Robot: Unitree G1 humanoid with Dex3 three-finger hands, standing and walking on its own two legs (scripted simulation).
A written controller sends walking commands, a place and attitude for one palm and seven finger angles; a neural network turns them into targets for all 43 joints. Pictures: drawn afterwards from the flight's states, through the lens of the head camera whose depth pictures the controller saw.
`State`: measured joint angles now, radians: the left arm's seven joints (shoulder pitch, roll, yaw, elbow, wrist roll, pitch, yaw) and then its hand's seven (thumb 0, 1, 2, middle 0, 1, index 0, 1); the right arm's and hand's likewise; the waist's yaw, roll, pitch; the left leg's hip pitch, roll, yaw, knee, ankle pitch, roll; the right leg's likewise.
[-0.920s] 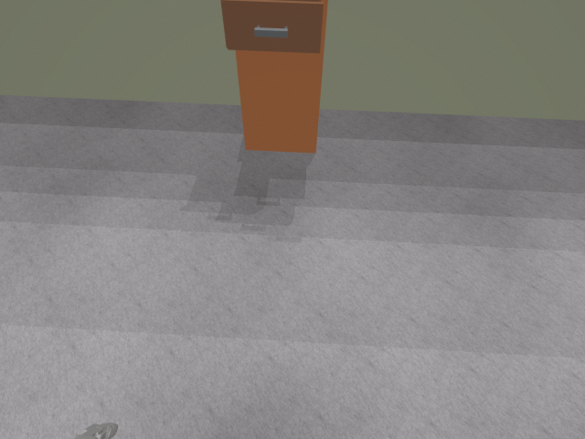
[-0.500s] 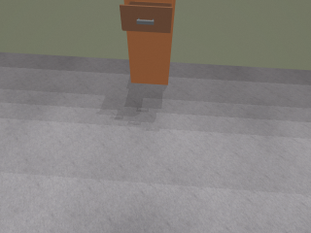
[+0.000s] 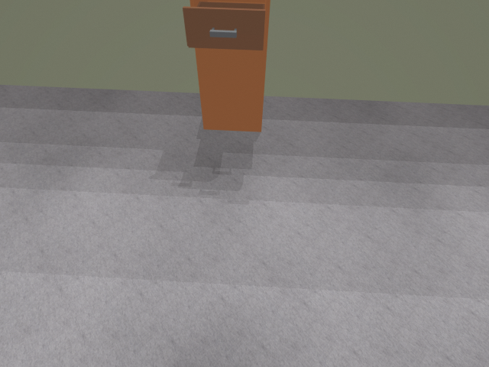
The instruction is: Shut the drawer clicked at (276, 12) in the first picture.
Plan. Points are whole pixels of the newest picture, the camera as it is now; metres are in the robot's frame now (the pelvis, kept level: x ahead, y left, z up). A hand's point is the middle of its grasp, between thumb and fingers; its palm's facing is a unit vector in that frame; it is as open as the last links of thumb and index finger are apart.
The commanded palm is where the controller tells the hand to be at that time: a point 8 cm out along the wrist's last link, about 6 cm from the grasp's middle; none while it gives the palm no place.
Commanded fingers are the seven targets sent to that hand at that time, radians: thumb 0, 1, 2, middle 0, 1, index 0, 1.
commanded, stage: stand and wait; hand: left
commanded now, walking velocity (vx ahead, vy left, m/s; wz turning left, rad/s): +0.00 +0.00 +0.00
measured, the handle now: (223, 31) +1.40 +0.17 -0.01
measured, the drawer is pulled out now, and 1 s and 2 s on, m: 0.28 0.28 0.28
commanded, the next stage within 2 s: look at it before walking up in 0.02 s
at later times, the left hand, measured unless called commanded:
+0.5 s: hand out of the picture +0.07 +0.24 -0.16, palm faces -0.03 -0.95 -0.33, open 7.4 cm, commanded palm none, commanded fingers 0.00 0.90 0.90 -0.20 -0.30 -0.20 -0.30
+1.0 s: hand out of the picture +0.04 +0.21 -0.19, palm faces +0.02 -0.98 -0.19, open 7.4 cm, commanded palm none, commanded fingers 0.00 0.90 0.90 -0.20 -0.30 -0.20 -0.30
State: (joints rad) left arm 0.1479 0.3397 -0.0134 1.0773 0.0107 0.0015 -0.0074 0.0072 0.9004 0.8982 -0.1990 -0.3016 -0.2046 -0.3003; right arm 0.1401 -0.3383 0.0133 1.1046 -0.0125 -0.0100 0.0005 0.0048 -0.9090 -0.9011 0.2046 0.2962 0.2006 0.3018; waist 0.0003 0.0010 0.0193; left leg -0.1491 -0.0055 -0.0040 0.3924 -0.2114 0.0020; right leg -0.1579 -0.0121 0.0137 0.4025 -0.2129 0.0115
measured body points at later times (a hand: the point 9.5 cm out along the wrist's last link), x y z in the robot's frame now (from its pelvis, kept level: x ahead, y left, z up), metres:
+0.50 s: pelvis +0.00 +0.00 +0.00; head +0.00 +0.00 +0.45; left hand +0.07 +0.29 -0.13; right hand +0.08 -0.30 -0.13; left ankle +0.00 +0.12 -0.74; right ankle +0.00 -0.13 -0.74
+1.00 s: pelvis +0.05 +0.02 -0.01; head +0.03 +0.03 +0.44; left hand +0.04 +0.26 -0.17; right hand +0.06 -0.24 -0.16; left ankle +0.00 +0.12 -0.74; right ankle +0.00 -0.13 -0.74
